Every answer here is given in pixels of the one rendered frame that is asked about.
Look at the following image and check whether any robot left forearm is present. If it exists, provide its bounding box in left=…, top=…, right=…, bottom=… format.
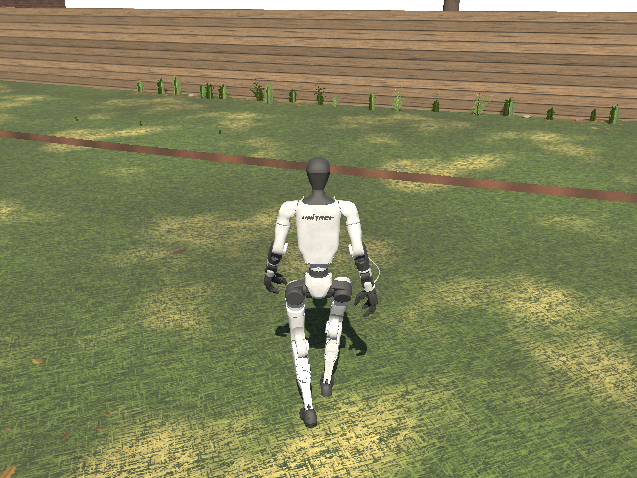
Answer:
left=265, top=240, right=282, bottom=277

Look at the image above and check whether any robot right forearm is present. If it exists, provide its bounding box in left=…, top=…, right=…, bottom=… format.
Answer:
left=354, top=242, right=375, bottom=292

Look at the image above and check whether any humanoid robot torso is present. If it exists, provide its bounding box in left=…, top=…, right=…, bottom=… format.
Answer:
left=295, top=196, right=341, bottom=299

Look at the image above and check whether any robot left upper arm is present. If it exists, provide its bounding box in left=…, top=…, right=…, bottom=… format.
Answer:
left=272, top=200, right=298, bottom=255

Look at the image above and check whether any right robot hand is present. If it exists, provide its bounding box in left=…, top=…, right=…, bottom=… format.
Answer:
left=354, top=288, right=378, bottom=317

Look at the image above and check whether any right robot thigh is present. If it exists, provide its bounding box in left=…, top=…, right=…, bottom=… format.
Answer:
left=325, top=277, right=352, bottom=339

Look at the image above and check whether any left robot hand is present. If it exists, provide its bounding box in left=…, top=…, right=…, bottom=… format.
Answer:
left=263, top=273, right=287, bottom=294

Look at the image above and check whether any robot right upper arm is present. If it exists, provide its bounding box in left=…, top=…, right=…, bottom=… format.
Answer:
left=339, top=200, right=365, bottom=257

